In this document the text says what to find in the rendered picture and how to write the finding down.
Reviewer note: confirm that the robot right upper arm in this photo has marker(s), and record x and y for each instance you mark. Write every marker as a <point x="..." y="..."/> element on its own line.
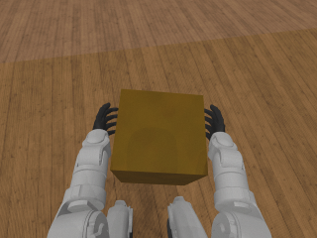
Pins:
<point x="232" y="224"/>

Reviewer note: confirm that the carton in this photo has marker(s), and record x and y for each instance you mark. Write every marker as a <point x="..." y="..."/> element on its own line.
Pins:
<point x="160" y="138"/>

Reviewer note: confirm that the robot right forearm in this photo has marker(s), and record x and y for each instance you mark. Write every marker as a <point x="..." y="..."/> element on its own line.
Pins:
<point x="229" y="174"/>

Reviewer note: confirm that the left robot hand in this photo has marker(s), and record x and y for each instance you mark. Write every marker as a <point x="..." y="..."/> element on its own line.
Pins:
<point x="102" y="118"/>

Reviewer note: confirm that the robot right shin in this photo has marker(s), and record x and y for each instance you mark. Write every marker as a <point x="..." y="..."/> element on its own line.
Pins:
<point x="178" y="198"/>

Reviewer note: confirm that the robot left forearm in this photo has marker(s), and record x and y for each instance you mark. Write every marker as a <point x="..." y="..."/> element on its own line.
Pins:
<point x="87" y="187"/>

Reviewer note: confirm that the right robot hand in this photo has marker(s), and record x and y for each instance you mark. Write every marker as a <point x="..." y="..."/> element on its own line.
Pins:
<point x="216" y="121"/>

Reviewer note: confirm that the robot right thigh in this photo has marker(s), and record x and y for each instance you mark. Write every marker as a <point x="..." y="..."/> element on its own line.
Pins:
<point x="183" y="219"/>

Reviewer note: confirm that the robot left upper arm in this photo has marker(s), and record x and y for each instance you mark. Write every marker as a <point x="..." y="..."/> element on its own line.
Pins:
<point x="83" y="224"/>

